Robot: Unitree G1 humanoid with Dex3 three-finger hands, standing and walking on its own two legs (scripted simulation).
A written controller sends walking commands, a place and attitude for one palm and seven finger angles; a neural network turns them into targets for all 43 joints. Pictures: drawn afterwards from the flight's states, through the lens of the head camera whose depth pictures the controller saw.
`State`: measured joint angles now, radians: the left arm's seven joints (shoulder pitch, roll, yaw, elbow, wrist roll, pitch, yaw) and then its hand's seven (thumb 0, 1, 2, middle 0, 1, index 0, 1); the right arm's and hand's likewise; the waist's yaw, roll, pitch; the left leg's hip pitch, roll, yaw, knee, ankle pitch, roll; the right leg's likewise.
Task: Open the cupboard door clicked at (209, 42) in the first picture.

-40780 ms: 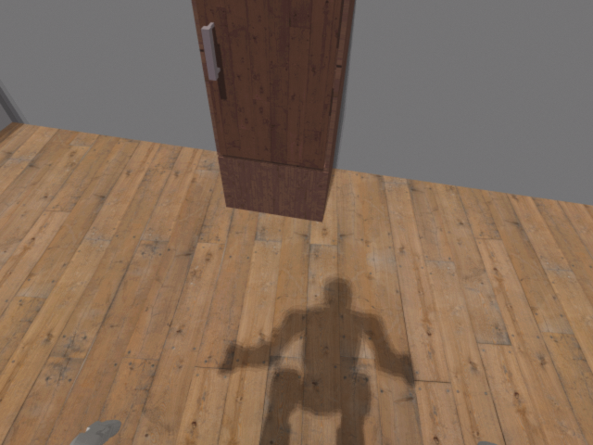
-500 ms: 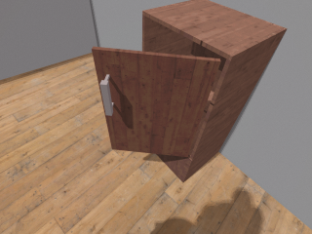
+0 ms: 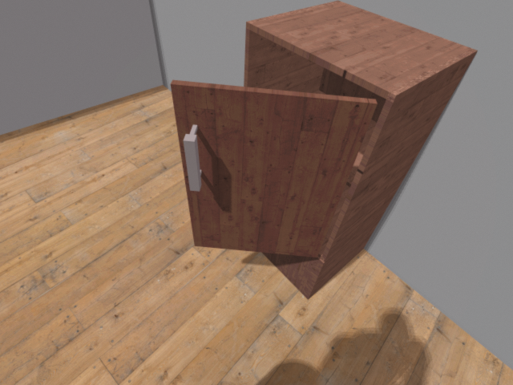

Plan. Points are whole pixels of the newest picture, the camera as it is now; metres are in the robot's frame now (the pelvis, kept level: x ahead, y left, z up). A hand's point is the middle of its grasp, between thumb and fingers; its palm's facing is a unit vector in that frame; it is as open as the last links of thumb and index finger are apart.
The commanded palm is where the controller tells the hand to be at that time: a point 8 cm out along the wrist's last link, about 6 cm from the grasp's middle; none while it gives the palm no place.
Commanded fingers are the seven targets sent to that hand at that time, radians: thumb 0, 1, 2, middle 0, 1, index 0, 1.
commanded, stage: come to a stop and stand still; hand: left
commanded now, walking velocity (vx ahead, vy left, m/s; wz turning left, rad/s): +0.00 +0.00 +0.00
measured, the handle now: (195, 158) +0.59 +0.18 -0.01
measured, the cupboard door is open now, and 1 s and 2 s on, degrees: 45 45 45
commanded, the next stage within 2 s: look again from close up in 0.16 s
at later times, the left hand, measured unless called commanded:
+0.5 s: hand out of the picture -0.04 +0.16 -0.18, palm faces +0.02 -0.99 -0.15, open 7.4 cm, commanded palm none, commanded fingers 0.00 0.90 0.90 -0.20 -0.30 -0.20 -0.30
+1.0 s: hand out of the picture -0.03 +0.14 -0.18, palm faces +0.03 -0.99 -0.14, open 7.4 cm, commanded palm none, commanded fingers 0.00 0.90 0.90 -0.20 -0.30 -0.20 -0.30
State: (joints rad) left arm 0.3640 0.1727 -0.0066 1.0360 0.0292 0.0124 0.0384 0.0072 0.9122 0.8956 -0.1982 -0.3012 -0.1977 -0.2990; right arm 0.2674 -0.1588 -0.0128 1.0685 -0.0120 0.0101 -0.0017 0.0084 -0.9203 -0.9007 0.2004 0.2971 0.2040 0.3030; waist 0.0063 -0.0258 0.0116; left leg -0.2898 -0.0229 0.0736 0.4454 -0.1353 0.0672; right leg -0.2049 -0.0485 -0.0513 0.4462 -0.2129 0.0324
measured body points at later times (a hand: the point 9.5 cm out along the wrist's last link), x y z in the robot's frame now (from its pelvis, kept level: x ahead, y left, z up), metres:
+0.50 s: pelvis +0.00 +0.00 +0.00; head +0.00 +0.01 +0.45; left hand -0.04 +0.21 -0.16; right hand +0.00 -0.22 -0.15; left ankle +0.07 +0.07 -0.74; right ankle +0.02 -0.15 -0.74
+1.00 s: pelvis +0.01 -0.01 +0.00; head +0.01 +0.01 +0.45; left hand -0.03 +0.20 -0.16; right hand -0.01 -0.22 -0.15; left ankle +0.07 +0.07 -0.74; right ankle +0.02 -0.15 -0.74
